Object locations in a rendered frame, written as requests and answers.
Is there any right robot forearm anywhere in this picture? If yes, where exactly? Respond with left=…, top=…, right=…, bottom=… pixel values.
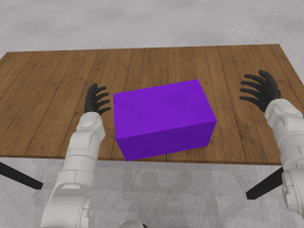
left=264, top=99, right=304, bottom=171

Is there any robot right hand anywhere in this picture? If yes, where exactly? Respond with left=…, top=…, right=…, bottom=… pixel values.
left=239, top=69, right=281, bottom=113

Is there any robot left upper arm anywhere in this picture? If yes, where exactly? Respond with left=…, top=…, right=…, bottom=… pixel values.
left=40, top=195, right=96, bottom=228

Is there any table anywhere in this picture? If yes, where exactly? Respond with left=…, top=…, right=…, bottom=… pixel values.
left=0, top=44, right=304, bottom=200

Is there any robot left hand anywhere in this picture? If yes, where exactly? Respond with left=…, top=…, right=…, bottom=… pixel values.
left=85, top=84, right=111, bottom=116

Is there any carton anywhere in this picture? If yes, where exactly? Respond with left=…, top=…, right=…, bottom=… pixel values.
left=113, top=79, right=217, bottom=162

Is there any robot right upper arm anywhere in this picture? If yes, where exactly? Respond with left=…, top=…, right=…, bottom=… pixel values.
left=281, top=168, right=304, bottom=219

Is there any left robot forearm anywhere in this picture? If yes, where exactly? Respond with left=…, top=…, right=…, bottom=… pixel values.
left=40, top=111, right=105, bottom=228

